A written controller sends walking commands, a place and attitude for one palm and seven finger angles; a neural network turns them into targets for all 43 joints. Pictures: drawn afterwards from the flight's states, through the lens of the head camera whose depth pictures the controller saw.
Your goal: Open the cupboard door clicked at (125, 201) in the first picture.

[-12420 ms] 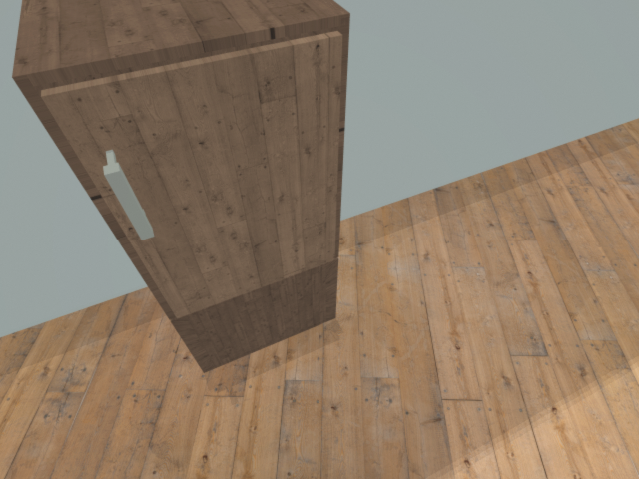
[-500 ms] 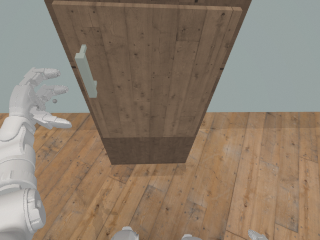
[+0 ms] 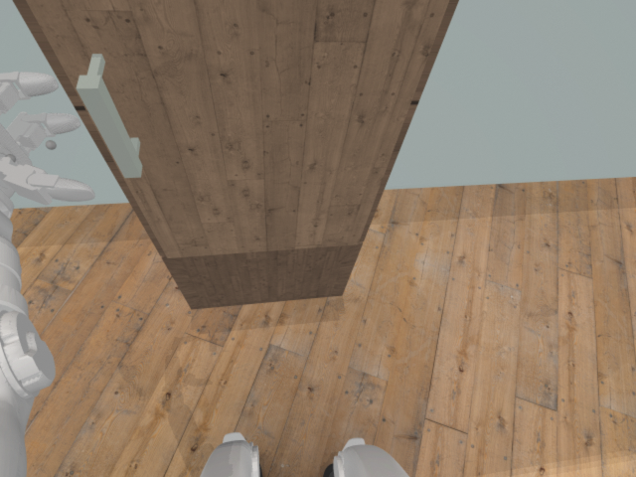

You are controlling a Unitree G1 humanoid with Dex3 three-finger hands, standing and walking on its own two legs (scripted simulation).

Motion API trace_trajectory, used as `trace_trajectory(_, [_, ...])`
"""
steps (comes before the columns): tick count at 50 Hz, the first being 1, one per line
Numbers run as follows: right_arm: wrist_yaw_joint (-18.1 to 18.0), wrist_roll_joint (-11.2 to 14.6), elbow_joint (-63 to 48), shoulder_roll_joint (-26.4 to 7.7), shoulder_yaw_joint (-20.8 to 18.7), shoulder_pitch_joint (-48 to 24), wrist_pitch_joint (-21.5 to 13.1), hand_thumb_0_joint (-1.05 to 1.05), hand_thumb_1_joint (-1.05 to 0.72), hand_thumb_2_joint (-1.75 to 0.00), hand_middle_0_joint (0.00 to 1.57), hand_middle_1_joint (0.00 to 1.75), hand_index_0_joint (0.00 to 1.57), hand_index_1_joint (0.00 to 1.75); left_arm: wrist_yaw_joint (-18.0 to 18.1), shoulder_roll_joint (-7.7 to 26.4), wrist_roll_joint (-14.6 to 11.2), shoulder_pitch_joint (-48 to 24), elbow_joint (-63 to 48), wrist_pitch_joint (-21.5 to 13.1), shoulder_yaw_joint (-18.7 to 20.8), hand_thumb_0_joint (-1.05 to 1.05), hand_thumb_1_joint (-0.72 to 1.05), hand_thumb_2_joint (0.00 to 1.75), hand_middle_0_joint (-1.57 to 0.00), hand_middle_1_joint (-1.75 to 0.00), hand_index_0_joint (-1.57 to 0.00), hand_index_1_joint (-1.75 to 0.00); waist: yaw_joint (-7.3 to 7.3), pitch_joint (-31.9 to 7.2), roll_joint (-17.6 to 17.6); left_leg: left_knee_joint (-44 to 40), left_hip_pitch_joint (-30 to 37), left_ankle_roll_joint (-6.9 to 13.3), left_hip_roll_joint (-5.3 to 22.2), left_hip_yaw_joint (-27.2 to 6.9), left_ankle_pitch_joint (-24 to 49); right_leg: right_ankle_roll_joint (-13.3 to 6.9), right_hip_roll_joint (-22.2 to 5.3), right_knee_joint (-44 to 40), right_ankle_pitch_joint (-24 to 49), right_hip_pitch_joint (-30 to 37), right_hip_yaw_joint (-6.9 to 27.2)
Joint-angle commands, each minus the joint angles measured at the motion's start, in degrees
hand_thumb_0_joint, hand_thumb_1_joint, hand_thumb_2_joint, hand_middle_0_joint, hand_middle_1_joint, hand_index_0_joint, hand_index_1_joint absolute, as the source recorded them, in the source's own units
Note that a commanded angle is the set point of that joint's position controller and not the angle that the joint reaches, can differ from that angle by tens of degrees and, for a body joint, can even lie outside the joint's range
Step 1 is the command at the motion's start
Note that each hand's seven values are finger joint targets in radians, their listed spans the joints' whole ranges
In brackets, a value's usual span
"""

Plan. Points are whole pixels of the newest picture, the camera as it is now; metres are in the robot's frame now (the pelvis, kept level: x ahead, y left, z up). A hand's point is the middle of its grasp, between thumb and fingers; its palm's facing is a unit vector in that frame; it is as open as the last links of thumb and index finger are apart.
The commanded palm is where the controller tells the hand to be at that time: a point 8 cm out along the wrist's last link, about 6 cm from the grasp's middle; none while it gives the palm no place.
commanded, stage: move the hooked fingers beside the handle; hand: left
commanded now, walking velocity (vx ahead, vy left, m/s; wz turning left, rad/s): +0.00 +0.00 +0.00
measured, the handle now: (116, 120) +0.53 +0.23 +0.09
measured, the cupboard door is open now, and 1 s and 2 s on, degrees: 0 0 1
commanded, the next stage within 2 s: slide the fingers in behind the handle in 0.82 s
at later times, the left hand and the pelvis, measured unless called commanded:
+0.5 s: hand (49, 146) +0.48 +0.28 +0.10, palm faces +0.07 -1.00 +0.01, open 14.0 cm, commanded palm +0.46 +0.32 +0.10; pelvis +0.01 +0.01 +0.00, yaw +0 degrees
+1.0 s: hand (60, 143) +0.49 +0.28 +0.09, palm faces +0.08 -1.00 +0.00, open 13.9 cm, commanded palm +0.47 +0.32 +0.09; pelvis +0.01 +0.01 +0.00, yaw +0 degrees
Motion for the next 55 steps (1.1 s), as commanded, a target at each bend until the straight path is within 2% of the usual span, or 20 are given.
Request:
trace_trajectory(1, [-0.6,-0.2,-3.6,-10.4,-3.9,7.8,-0.3,0.00,-0.90,-0.90,0.20,0.30,0.20,0.30,-0.6,18.5,-0.8,-24.1,-10.1,-3.2,1.6,0.00,-0.50,0.30,-0.30,-1.20,-0.30,-1.20,0.05,-23.8,7.5,-4.5,20.2,1.6,-2.0,-2.6,17.4,0.7,1.1,-6.2,17.6,5.0,3.3])
trace_trajectory(3, [-0.5,-0.2,-3.9,-10.5,-4.0,8.1,0.1,0.00,-0.90,-0.90,0.20,0.30,0.20,0.30,-0.7,18.4,-0.3,-22.3,-8.8,-2.4,1.4,0.00,-0.50,0.30,-0.30,-1.20,-0.30,-1.20,0.34,-22.7,7.6,-4.9,19.7,1.5,-1.9,-2.8,16.7,0.6,1.1,-6.2,16.5,4.2,2.9])
trace_trajectory(6, [-0.3,-0.6,-4.3,-10.6,-4.1,8.7,0.7,0.00,-0.90,-0.90,0.20,0.30,0.20,0.30,-0.7,20.3,-0.5,-22.3,-11.6,-3.0,3.1,0.00,-0.50,0.30,-0.30,-1.20,-0.30,-1.20,1.25,-26.4,9.6,-4.5,22.6,1.2,-1.8,-3.1,20.8,0.3,1.3,-5.3,19.0,4.8,2.5])
trace_trajectory(10, [0.3,-0.7,-5.0,-10.4,-4.7,8.6,1.3,0.00,-0.90,-0.90,0.20,0.30,0.20,0.30,-0.8,18.7,-1.8,-18.5,-15.7,-4.2,4.1,0.00,-0.50,0.30,-0.30,-1.20,-0.30,-1.20,2.32,-29.6,9.9,-4.1,26.6,1.0,-1.6,-3.2,26.3,0.1,1.8,-4.8,22.5,5.6,2.1])
trace_trajectory(13, [0.5,-0.5,-5.0,-10.3,-4.7,8.2,1.8,0.00,-0.90,-0.90,0.20,0.30,0.20,0.30,-0.6,17.6,-2.0,-18.0,-14.2,-3.1,3.7,0.00,-0.50,0.30,-0.30,-1.20,-0.30,-1.20,1.73,-24.9,7.8,-4.8,24.2,1.2,-1.7,-3.0,23.3,0.3,1.8,-5.5,20.7,4.9,1.7])
trace_trajectory(14, [0.4,-0.5,-5.3,-10.4,-4.6,8.0,1.9,0.00,-0.90,-0.90,0.20,0.30,0.20,0.30,-0.4,18.2,-1.9,-18.0,-15.6,-3.4,4.0,0.00,-0.50,0.30,-0.30,-1.20,-0.30,-1.20,2.18,-25.4,9.2,-4.7,24.5,1.2,-1.8,-2.9,23.8,0.0,1.8,-5.4,20.8,5.1,1.9])
trace_trajectory(16, [0.4,-0.5,-4.9,-10.0,-4.5,7.6,1.9,0.00,-0.90,-0.90,0.20,0.30,0.20,0.30,0.0,15.1,-1.5,-20.4,-16.5,-3.4,1.1,0.00,-0.50,0.30,-0.30,-1.20,-0.30,-1.20,0.95,-24.1,10.3,-5.0,26.0,1.0,-1.7,-3.3,22.7,0.2,1.7,-5.8,19.0,2.6,1.6])
trace_trajectory(18, [0.2,-0.5,-4.4,-10.3,-4.6,7.7,1.9,0.00,-0.90,-0.90,0.20,0.30,0.20,0.30,0.5,16.4,-1.5,-21.1,-16.2,-3.9,2.0,0.00,-0.50,0.30,-0.30,-1.20,-0.30,-1.20,0.62,-23.7,9.1,-5.0,26.0,0.9,-1.4,-3.8,22.4,0.1,1.7,-5.8,18.5,2.3,1.6])
trace_trajectory(21, [0.3,-0.7,-4.0,-9.9,-4.7,7.5,1.6,0.00,-0.90,-0.90,0.20,0.30,0.20,0.30,0.7,14.0,-1.9,-22.1,-18.6,-5.0,0.8,0.00,-0.50,0.30,-0.30,-1.20,-0.30,-1.20,1.04,-26.6,12.3,-4.7,30.7,0.2,-1.1,-4.7,26.1,-0.3,1.8,-5.2,18.6,0.8,1.1])
trace_trajectory(24, [0.5,-0.7,-4.1,-9.6,-4.6,7.1,1.6,0.00,-0.90,-0.90,0.20,0.30,0.20,0.30,0.8,9.7,-2.2,-20.7,-17.0,-4.4,-2.0,0.00,-0.50,0.30,-0.30,-1.20,-0.30,-1.20,0.67,-24.9,11.6,-4.9,30.8,0.2,-1.2,-5.0,26.4,-0.4,1.8,-5.5,17.9,-0.1,0.8])
trace_trajectory(26, [0.4,-0.6,-3.9,-9.8,-4.7,6.9,1.7,0.00,-0.90,-0.90,0.20,0.30,0.20,0.30,1.4,10.8,-1.8,-20.8,-15.9,-3.5,-1.5,0.00,-0.50,0.30,-0.30,-1.20,-0.30,-1.20,0.57,-24.1,8.9,-5.3,29.4,0.2,-1.0,-5.1,24.8,-0.1,1.6,-5.6,17.5,0.1,0.7])
trace_trajectory(28, [0.5,-0.5,-4.3,-9.7,-4.5,6.5,1.7,0.00,-0.90,-0.90,0.20,0.30,0.20,0.30,1.9,9.4,-1.5,-20.7,-15.3,-2.9,-2.7,0.00,-0.50,0.30,-0.30,-1.20,-0.30,-1.20,0.44,-22.7,9.2,-5.6,28.3,0.3,-1.3,-4.8,22.6,-0.1,1.4,-5.8,16.5,-0.1,0.7])
trace_trajectory(31, [0.3,-0.7,-4.6,-10.0,-4.2,6.5,1.7,0.00,-0.90,-0.90,0.20,0.30,0.20,0.30,3.1,13.7,-1.0,-21.4,-13.8,-3.3,0.5,0.00,-0.50,0.30,-0.30,-1.20,-0.30,-1.20,0.97,-23.0,6.9,-5.3,25.1,0.6,-1.6,-4.5,21.0,0.0,1.3,-5.4,16.9,2.0,1.2])
trace_trajectory(37, [0.3,-0.7,-4.5,-9.7,-4.1,6.4,1.4,0.00,-0.90,-0.90,0.20,0.30,0.20,0.30,3.3,14.5,-0.2,-24.8,-16.9,-5.7,0.1,0.00,-0.50,0.30,-0.30,-1.20,-0.30,-1.20,0.79,-27.0,11.2,-4.4,27.8,0.3,-1.5,-4.5,22.4,-0.1,1.4,-4.7,17.6,2.1,1.6])
trace_trajectory(38, [0.4,-0.7,-4.6,-9.6,-4.1,6.4,1.4,0.00,-0.90,-0.90,0.20,0.30,0.20,0.30,2.8,13.0,-0.4,-22.8,-15.1,-5.3,-0.6,0.00,-0.50,0.30,-0.30,-1.20,-0.30,-1.20,0.78,-26.3,10.5,-4.4,27.4,0.3,-1.6,-4.3,21.8,-0.1,1.4,-5.0,17.3,2.1,1.5])
trace_trajectory(40, [0.2,-0.5,-4.2,-10.2,-3.9,6.8,1.6,0.00,-0.90,-0.90,0.20,0.30,0.20,0.30,2.2,15.4,-0.8,-22.7,-11.8,-4.3,0.9,0.00,-0.50,0.30,-0.30,-1.20,-0.30,-1.20,0.15,-24.2,6.7,-4.4,23.6,0.9,-1.7,-3.9,19.8,0.2,1.4,-5.3,17.5,3.1,1.9])
trace_trajectory(43, [-0.2,-0.2,-4.4,-10.3,-3.7,6.9,1.7,0.00,-0.90,-0.90,0.20,0.30,0.20,0.30,1.3,15.8,-0.2,-23.3,-9.6,-2.7,-0.3,0.00,-0.50,0.30,-0.30,-1.20,-0.30,-1.20,-0.54,-21.3,6.2,-4.6,19.7,1.3,-1.9,-3.5,15.9,0.4,1.2,-5.8,15.6,2.9,2.3])
trace_trajectory(46, [-0.4,-0.5,-4.1,-10.4,-3.8,7.7,1.5,0.00,-0.90,-0.90,0.20,0.30,0.20,0.30,1.2,18.5,-0.3,-25.4,-12.0,-3.7,1.5,0.00,-0.50,0.30,-0.30,-1.20,-0.30,-1.20,-0.26,-24.9,8.7,-3.9,21.8,1.2,-1.8,-3.7,18.0,0.3,1.3,-5.2,16.6,2.9,2.4])
trace_trajectory(49, [-0.2,-0.7,-3.7,-10.0,-3.8,8.1,1.2,0.00,-0.90,-0.90,0.20,0.30,0.20,0.30,0.7,13.9,-1.2,-26.6,-13.2,-4.6,-1.5,0.00,-0.50,0.30,-0.30,-1.20,-0.30,-1.20,-1.09,-25.4,9.9,-3.4,23.8,1.2,-1.7,-3.9,19.2,0.1,1.5,-5.0,16.6,1.3,2.2])
trace_trajectory(55, [0.2,-0.8,-3.5,-10.0,-4.4,8.8,1.7,0.00,-0.90,-0.90,0.20,0.30,0.20,0.30,1.7,14.3,-1.0,-24.1,-15.5,-3.2,-0.3,0.00,-0.50,0.30,-0.30,-1.20,-0.30,-1.20,0.29,-28.4,11.2,-3.5,26.3,0.9,-1.5,-4.0,23.1,0.1,1.5,-4.8,19.0,1.9,1.7])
